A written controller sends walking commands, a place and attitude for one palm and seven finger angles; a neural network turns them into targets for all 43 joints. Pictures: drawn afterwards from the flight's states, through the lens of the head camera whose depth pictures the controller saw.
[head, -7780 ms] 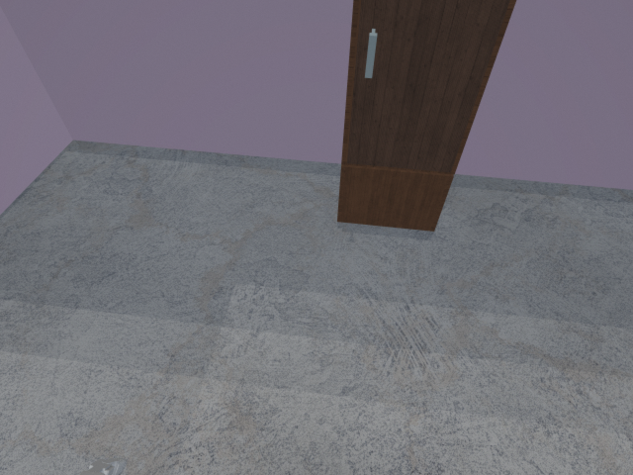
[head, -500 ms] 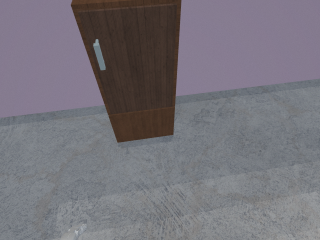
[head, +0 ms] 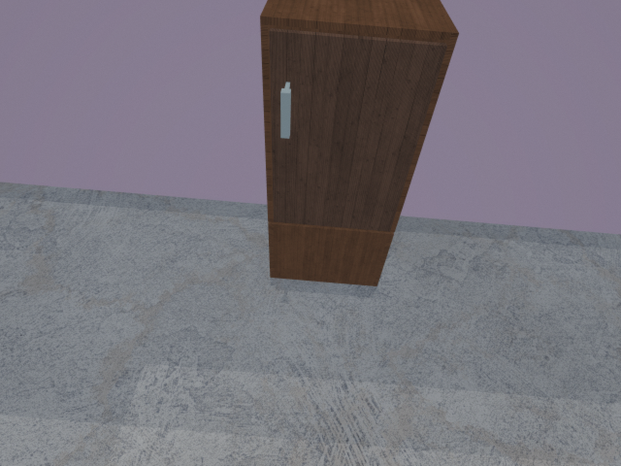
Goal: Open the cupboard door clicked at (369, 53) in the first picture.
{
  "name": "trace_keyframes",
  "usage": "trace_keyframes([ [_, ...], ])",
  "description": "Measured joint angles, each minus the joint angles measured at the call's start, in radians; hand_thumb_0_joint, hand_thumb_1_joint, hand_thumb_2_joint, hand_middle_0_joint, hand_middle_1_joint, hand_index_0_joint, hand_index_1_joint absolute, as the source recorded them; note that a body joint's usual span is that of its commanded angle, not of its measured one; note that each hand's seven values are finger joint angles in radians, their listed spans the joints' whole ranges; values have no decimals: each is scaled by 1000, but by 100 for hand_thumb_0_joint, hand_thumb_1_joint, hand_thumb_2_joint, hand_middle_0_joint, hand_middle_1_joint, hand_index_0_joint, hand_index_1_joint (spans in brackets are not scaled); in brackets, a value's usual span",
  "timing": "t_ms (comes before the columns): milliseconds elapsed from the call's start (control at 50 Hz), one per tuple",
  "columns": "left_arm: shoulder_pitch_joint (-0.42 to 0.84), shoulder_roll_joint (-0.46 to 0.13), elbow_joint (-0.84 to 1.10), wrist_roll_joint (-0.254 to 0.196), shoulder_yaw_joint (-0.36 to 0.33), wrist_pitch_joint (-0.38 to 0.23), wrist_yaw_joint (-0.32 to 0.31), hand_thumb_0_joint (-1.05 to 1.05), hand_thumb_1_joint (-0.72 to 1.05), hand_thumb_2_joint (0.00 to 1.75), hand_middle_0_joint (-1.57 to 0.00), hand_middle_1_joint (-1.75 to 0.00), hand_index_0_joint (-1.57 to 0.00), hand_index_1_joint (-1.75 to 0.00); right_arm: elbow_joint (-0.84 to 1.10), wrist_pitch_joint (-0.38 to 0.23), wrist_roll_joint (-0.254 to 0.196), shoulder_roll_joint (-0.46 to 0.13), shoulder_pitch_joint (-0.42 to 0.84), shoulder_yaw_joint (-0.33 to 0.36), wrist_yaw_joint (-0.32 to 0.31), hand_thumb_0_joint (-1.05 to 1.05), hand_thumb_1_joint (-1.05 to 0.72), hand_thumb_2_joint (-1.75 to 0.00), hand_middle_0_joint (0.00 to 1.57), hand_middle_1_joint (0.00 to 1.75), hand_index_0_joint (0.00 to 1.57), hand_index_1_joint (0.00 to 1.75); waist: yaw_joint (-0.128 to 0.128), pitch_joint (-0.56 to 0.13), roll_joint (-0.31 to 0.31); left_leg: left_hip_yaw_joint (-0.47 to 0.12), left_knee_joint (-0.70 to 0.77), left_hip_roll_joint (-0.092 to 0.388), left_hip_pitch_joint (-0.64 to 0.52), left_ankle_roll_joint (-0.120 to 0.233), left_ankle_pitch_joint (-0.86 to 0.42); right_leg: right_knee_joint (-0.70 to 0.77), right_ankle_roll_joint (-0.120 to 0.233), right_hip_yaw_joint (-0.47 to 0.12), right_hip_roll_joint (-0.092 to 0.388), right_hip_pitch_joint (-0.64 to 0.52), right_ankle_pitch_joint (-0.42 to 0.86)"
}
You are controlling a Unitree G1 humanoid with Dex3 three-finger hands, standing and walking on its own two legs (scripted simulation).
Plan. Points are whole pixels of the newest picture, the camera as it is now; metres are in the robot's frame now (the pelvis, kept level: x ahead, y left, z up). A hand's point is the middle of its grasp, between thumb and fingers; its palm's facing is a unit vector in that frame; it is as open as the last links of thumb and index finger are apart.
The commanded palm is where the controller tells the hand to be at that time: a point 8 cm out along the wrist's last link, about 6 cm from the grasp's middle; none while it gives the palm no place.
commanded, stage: take the last steps up to it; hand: left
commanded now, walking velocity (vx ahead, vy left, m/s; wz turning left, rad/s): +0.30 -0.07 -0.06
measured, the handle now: (286, 110) +0.88 +0.15 +0.00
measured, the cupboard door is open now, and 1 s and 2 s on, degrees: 0 0 0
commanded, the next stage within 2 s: come to a stop and stand still in 0.86 s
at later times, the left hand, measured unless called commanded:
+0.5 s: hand (244, 398) +0.26 +0.13 -0.17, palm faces -0.02 -0.98 -0.20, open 7.4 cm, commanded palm none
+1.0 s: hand (242, 374) +0.30 +0.14 -0.18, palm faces +0.05 -0.99 -0.14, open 7.4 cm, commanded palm none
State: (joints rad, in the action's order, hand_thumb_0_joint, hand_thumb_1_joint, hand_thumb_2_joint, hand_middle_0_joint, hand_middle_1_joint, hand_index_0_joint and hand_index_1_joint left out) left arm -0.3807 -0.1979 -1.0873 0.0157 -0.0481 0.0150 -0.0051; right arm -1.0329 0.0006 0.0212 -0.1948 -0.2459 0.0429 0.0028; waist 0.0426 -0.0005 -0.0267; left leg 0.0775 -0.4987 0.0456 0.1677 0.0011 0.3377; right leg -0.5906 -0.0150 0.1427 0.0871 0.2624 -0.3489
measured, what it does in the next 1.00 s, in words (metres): walks ahead: right foot, then left foot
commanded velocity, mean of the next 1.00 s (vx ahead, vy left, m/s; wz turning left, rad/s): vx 0.22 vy -0.05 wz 0.00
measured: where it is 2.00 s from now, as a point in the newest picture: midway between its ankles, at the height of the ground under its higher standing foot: outside the picture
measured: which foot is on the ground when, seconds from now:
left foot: down 0.00-0.42, up 0.44-0.82, down 0.84-1.00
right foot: up 0.00-0.40, down 0.42-0.86, up 0.88-1.00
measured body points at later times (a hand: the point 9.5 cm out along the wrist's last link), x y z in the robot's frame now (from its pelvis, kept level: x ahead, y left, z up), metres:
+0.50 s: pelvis +0.14 -0.05 -0.02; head +0.17 -0.06 +0.43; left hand +0.26 +0.18 -0.15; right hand +0.04 -0.26 -0.17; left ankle +0.01 +0.10 -0.67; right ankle +0.22 -0.15 -0.73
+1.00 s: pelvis +0.32 -0.03 +0.00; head +0.33 -0.01 +0.45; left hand +0.30 +0.19 -0.16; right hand +0.39 -0.26 -0.13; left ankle +0.35 +0.06 -0.73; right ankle +0.27 -0.15 -0.66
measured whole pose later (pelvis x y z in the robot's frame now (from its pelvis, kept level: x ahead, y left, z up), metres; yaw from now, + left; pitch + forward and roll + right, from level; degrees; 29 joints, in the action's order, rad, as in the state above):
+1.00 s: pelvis +0.32 -0.03 +0.00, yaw -1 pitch -1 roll +0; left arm -0.31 -0.17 -1.13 0.02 -0.05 -0.01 0.00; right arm -1.01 -0.07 0.02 -0.15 -0.20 0.04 -0.03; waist 0.02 0.04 -0.04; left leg 0.17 -0.49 0.04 0.25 0.04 0.22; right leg -1.07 0.00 0.07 0.07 0.40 -0.41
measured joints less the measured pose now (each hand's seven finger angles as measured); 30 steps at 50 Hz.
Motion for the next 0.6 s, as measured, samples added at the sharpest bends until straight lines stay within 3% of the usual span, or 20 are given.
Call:
trace_keyframes([
  [40,-13,-8,-29,5,-2,24,5,0,90,90,-20,-30,-20,-30,3,-15,3,26,-13,-9,-6,0,-91,-90,20,30,20,30,-9,-3,-13,10,4,-3,-23,8,-6,-167,1,-31,-11,61,-75],
  [80,-9,-10,-44,9,-6,31,16,0,90,90,-20,-30,-19,-30,-1,-26,3,44,-40,-17,-13,0,-91,-90,20,30,20,30,-22,-4,-9,7,51,-3,-60,11,-20,-311,-1,-44,-17,126,-52],
  [180,39,-6,-25,9,-10,15,29,1,91,90,-20,-30,-19,-30,-45,-40,-6,72,-110,-27,-24,0,-91,-90,20,30,20,30,-28,14,-4,11,170,-17,-146,11,-54,-440,-22,-71,4,251,76],
  [280,118,4,2,4,-12,14,31,0,91,90,-20,-30,-19,-30,-86,-46,-3,91,-169,-25,-29,0,-91,-90,20,30,21,30,-47,37,2,23,209,-20,-204,-2,-31,-346,-31,-69,24,296,116],
  [380,211,13,34,0,-13,-2,36,0,91,90,-20,-30,-19,-30,-117,-42,6,85,-206,-14,-28,0,-91,-90,20,30,21,30,-89,66,23,35,163,8,-237,-39,50,-120,0,-39,5,237,104],
  [420,235,11,53,1,-12,-30,38,0,91,90,-20,-30,-19,-30,-130,-38,3,79,-225,-10,-25,0,-91,-90,21,30,21,30,-93,70,34,31,57,32,-218,-53,122,-11,25,-21,-18,167,144],
  [440,249,9,60,4,-14,-51,35,0,91,90,-20,-30,-19,-30,-139,-34,-3,78,-225,-8,-21,0,-91,-90,21,30,21,30,-89,76,34,29,-72,47,-169,-43,156,-18,43,-16,-22,164,201],
  [480,267,17,70,-2,-12,-76,25,0,91,90,-20,-30,-19,-30,-143,-15,-15,66,-200,-6,-16,1,-91,-90,21,30,21,30,-83,92,43,-27,-418,49,-25,-11,191,-77,64,1,-31,157,147],
  [520,260,28,72,-4,-6,-77,16,0,91,90,-20,-30,-19,-30,-132,-3,-13,48,-164,3,-13,1,-91,-90,20,30,20,30,-73,87,48,-46,-652,45,112,7,137,-57,71,8,-42,117,104],
  [560,240,41,61,-1,0,-71,6,0,90,90,-20,-30,-20,-30,-105,1,-5,28,-121,12,-10,1,-91,-90,20,30,20,30,-71,73,52,-38,-720,55,218,7,65,3,64,13,-52,68,112],
  [600,216,40,50,-4,-12,-71,-12,-1,93,90,-20,-30,-20,-30,-70,-1,1,15,-81,16,-9,1,-91,-90,20,30,20,30,-73,54,54,-27,-680,68,292,-3,16,64,65,21,-63,20,123],
])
